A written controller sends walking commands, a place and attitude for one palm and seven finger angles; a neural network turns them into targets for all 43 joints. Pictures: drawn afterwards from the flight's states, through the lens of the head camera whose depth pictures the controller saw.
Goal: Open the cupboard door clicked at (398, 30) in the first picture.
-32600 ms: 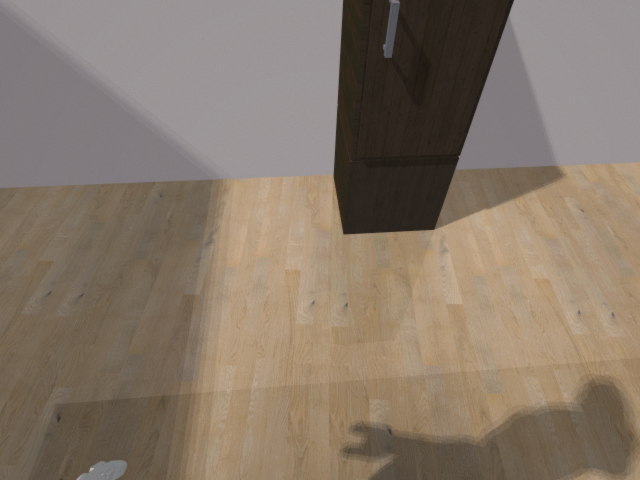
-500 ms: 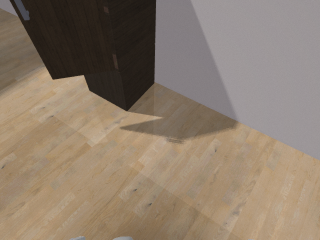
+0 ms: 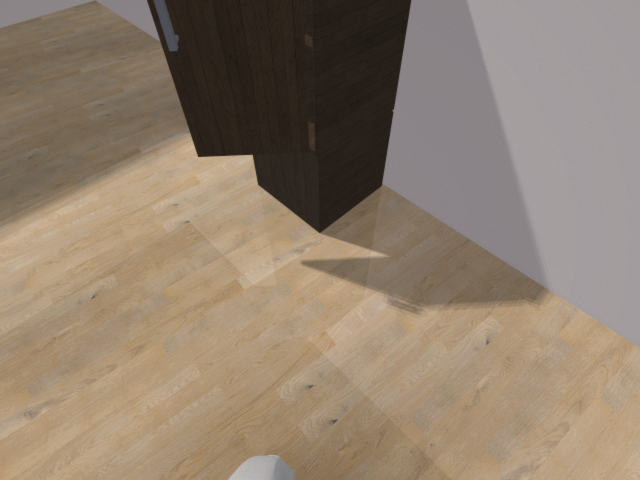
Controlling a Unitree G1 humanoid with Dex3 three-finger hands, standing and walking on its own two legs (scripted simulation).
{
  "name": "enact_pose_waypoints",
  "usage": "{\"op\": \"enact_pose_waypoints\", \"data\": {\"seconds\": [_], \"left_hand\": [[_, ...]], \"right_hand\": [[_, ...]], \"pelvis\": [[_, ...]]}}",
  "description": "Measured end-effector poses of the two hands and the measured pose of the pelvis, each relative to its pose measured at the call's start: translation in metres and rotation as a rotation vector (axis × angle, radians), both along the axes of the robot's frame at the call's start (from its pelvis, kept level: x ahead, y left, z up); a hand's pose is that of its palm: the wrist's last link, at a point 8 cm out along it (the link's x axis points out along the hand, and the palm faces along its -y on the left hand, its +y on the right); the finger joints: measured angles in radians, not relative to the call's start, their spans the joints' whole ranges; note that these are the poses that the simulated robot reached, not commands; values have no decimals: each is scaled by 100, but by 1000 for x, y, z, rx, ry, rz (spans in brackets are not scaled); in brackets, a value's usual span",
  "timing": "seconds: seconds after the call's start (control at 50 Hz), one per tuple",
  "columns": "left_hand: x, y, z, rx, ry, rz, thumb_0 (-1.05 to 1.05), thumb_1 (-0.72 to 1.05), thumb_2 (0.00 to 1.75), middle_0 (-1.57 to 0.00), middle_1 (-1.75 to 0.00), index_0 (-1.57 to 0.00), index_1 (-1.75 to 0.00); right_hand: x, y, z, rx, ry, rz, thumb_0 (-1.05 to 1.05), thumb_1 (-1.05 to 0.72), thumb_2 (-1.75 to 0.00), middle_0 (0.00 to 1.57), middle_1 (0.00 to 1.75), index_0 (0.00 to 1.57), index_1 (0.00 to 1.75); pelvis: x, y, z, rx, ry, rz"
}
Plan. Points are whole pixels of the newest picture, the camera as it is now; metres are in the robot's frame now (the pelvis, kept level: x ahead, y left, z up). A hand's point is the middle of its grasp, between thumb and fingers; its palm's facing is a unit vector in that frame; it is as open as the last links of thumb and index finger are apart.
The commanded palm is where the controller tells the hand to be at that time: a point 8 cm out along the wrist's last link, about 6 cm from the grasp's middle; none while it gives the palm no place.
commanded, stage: take the last steps up to it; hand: left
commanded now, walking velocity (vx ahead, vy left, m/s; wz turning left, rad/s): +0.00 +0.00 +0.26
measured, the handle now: (166, 16) +1.03 +0.41 +0.09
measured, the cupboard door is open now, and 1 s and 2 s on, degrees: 49 49 49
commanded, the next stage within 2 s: come to a stop and stand still in 1.44 s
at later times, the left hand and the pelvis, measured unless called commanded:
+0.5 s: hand out of the picture +0.13 +0.23 -0.16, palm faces +0.08 -0.98 -0.19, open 7.4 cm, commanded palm none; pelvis +0.06 +0.04 +0.01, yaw +5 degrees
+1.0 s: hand out of the picture +0.12 +0.25 -0.18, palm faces +0.25 -0.96 -0.16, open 7.3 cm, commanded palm none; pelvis +0.22 +0.09 -0.01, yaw +9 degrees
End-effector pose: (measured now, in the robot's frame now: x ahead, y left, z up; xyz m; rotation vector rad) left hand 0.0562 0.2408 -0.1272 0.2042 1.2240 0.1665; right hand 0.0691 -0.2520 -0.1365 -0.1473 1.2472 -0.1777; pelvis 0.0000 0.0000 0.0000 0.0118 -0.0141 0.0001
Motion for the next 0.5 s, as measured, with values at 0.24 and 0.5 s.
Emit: {"op": "enact_pose_waypoints", "data": {"seconds": [0.24, 0.5], "left_hand": [[-49, 32, -31, -90, 142, 118, 0, 90, 90, -20, -29, -20, -30], [62, 39, 1, -55, -25, 57, 0, 91, 90, -19, -29, -19, -30]], "right_hand": [[23, 46, 14, -65, -30, 120, 0, -91, -89, 20, 30, 20, 30], [-41, 69, 4, 32, 212, 40, 0, -91, -89, 20, 30, 20, 30]], "pelvis": [[10, 34, -5, -21, 20, 56], [59, 36, 8, -8, 14, 88]]}}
